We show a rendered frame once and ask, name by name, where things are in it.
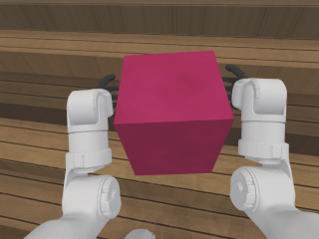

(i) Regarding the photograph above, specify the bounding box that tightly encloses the robot left forearm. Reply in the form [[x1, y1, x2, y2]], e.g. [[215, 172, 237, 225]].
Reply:
[[62, 89, 114, 212]]

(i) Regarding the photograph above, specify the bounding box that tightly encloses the left robot hand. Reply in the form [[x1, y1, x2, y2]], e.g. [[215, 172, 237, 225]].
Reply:
[[96, 74, 120, 117]]

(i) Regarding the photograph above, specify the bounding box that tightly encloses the right robot upper arm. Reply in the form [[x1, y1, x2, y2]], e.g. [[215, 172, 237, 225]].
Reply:
[[229, 166, 319, 239]]

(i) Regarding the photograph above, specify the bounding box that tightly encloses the robot right forearm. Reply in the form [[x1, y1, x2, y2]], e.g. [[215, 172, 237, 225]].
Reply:
[[231, 78, 295, 201]]

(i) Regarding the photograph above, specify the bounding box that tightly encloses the left robot thigh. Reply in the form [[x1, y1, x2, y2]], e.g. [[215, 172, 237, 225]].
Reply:
[[125, 228, 156, 239]]

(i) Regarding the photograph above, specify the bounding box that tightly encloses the right robot hand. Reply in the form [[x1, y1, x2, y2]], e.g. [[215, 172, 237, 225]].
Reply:
[[222, 65, 248, 110]]

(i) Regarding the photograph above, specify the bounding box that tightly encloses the carton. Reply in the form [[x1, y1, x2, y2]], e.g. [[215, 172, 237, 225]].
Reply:
[[114, 51, 234, 176]]

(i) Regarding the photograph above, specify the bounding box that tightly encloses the left robot upper arm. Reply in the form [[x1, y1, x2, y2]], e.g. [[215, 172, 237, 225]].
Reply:
[[23, 174, 122, 239]]

